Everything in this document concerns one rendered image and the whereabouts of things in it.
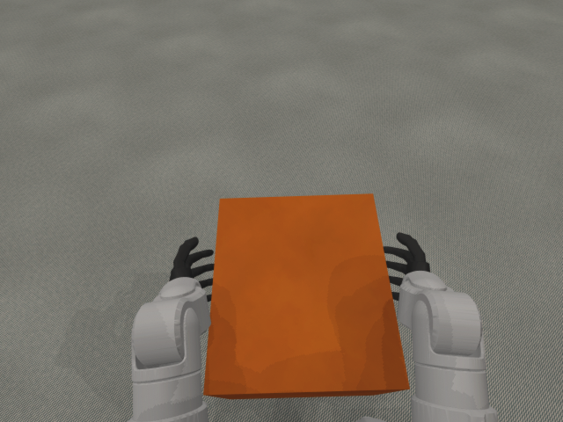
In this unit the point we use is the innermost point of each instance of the right robot hand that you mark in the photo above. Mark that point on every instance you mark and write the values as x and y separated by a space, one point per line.
415 258

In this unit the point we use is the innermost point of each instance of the carton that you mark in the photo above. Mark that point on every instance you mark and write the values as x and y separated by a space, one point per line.
301 301

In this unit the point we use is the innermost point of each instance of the right robot forearm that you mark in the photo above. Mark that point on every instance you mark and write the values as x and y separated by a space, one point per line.
449 351

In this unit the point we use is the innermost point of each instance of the left robot forearm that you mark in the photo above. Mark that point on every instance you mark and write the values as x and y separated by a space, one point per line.
166 354

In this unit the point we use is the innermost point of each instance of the left robot hand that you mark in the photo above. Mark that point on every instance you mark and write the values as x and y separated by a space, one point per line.
183 261

